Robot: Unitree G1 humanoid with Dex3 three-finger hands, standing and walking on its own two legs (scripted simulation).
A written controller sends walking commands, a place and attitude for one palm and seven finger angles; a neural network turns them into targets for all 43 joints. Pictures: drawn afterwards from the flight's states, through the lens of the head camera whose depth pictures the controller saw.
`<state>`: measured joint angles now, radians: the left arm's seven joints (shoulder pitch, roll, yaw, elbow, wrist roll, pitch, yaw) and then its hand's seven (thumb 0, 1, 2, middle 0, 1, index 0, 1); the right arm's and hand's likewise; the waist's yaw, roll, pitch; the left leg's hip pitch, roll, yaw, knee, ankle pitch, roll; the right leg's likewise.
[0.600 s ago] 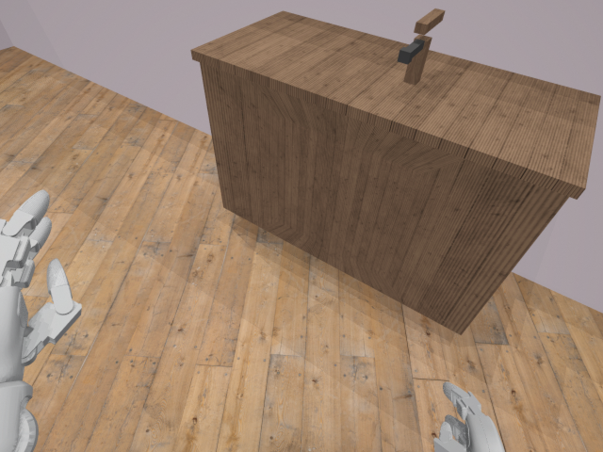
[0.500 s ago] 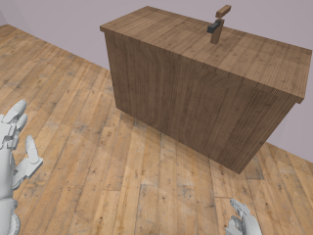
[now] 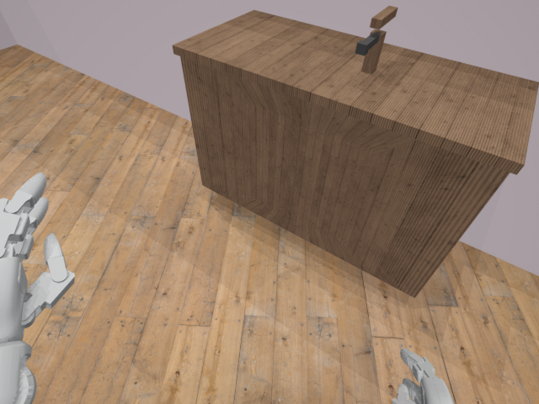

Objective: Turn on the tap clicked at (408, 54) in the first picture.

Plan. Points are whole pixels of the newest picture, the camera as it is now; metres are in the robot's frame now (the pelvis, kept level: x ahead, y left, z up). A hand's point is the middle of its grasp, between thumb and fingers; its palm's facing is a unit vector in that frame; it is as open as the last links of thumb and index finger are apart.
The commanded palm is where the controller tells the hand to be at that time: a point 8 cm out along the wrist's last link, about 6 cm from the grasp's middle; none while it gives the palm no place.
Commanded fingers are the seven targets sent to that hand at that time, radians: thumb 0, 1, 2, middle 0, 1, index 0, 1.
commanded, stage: walk around to get in front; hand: left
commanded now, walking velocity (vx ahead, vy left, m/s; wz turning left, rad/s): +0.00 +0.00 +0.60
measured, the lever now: (362, 48) +0.97 -0.20 +0.12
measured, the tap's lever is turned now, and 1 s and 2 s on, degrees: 0 0 0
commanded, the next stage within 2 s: none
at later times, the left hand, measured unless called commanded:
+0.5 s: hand (15, 353) +0.13 +0.25 +0.16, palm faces +0.49 -0.73 -0.47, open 7.4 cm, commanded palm +0.07 +0.29 +0.18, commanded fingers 0.00 0.90 0.90 -0.20 -0.30 -0.20 -0.30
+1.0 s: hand out of the picture -0.03 +0.30 +0.19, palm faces +0.75 -0.53 -0.40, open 7.4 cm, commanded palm -0.10 +0.31 +0.18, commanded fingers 0.00 0.90 0.90 -0.20 -0.30 -0.20 -0.30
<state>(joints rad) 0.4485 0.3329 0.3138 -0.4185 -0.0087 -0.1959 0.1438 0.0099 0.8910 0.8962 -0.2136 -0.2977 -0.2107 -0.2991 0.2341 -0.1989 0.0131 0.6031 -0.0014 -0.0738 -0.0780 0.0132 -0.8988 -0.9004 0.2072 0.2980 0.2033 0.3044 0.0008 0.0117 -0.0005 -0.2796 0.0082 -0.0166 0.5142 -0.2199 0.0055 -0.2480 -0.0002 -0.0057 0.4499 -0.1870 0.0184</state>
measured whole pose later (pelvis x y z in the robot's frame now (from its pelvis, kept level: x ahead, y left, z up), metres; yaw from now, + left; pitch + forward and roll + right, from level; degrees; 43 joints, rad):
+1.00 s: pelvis -0.09 -0.01 +0.00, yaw +31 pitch -1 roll -3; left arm 0.48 0.42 0.38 -0.63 -0.03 -0.18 0.14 0.01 0.89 0.90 -0.21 -0.30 -0.21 -0.30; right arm 0.20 -0.12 0.03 0.56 0.00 -0.10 -0.03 0.01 -0.90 -0.90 0.21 0.30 0.20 0.30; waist 0.00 -0.02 0.06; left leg -0.28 0.02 -0.05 0.52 -0.22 0.02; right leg -0.49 -0.05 -0.06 1.02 -0.43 0.09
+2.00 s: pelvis -0.14 -0.08 +0.00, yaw +64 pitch +1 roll -2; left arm 0.46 0.36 0.37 -0.45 -0.03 -0.16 0.14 0.01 0.89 0.90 -0.21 -0.30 -0.21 -0.30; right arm 0.24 -0.13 0.05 0.62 -0.01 -0.09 -0.05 0.01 -0.90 -0.90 0.21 0.30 0.21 0.30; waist 0.04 0.06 -0.02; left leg -0.32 -0.01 -0.12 0.52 -0.23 0.03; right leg -0.26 -0.01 -0.12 0.61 -0.47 0.06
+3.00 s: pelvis -0.05 +0.14 +0.00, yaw +82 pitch -1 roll +1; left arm 0.44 0.31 0.29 -0.49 -0.01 -0.19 0.13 0.01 0.89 0.90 -0.22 -0.30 -0.21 -0.30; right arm 0.17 -0.25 -0.04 0.66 0.00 -0.05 -0.06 0.01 -0.90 -0.90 0.21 0.30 0.20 0.30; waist 0.00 0.00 0.07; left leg -0.55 0.08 0.06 1.16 -0.33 -0.02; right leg -0.22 -0.08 -0.22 0.55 -0.30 -0.04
